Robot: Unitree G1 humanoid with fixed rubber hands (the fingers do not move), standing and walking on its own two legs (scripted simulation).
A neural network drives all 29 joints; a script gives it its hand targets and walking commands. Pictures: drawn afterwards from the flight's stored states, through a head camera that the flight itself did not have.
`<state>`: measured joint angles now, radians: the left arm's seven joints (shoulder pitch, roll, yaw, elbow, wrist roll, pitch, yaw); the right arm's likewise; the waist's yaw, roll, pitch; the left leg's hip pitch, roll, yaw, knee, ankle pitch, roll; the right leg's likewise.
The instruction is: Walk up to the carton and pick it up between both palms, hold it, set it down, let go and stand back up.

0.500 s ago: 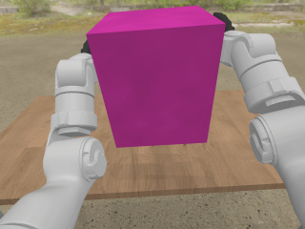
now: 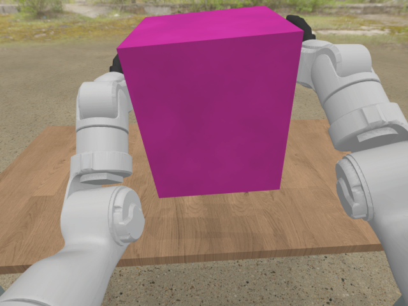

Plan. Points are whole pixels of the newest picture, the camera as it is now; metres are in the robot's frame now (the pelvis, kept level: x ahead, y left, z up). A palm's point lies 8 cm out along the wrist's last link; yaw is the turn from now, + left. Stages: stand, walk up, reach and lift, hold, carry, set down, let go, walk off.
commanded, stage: hold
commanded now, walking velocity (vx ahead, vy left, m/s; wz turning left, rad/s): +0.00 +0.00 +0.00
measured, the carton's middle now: (211, 102) +0.36 +0.00 +0.31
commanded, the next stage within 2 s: none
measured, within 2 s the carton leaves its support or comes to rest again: neither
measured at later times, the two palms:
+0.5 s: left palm (122, 80) +0.38 +0.15 +0.35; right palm (305, 55) +0.36 -0.15 +0.39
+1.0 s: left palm (122, 84) +0.37 +0.15 +0.34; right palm (305, 55) +0.36 -0.15 +0.39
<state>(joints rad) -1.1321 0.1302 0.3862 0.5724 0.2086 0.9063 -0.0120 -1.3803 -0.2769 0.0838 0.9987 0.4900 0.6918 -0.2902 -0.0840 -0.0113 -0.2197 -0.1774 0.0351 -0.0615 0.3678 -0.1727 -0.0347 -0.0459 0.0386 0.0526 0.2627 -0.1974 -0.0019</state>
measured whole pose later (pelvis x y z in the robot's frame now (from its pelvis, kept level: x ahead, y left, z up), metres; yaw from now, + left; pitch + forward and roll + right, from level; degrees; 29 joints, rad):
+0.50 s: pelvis +0.00 +0.00 +0.00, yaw +0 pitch -1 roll -1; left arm -1.17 0.14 0.40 0.64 0.21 0.90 -0.02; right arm -1.40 -0.28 0.08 1.03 0.49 0.70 -0.29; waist -0.08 -0.01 -0.24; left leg -0.17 0.04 -0.06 0.36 -0.17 -0.04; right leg -0.05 0.04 0.06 0.27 -0.20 -0.01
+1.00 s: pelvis +0.00 +0.00 +0.00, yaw +0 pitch -1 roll -1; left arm -1.15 0.13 0.37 0.60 0.21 0.90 -0.01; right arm -1.40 -0.28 0.06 1.03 0.48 0.69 -0.28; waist -0.08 -0.01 -0.23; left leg -0.18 0.04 -0.06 0.37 -0.17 -0.03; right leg -0.06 0.04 0.06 0.27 -0.20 0.00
